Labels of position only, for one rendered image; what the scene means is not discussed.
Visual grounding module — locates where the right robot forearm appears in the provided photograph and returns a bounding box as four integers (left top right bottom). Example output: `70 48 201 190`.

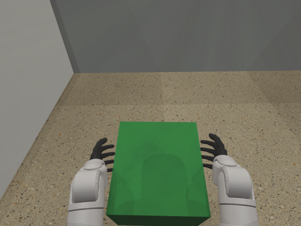
212 155 259 226

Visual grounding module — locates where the left robot forearm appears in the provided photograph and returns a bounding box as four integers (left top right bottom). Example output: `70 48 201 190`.
67 159 108 226

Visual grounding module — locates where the carton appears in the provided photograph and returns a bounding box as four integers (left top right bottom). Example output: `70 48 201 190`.
106 121 211 226

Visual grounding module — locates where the robot right hand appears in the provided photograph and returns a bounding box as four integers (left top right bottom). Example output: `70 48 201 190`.
200 133 227 169

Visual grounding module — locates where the robot left hand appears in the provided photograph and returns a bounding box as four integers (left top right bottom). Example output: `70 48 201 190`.
90 137 115 172

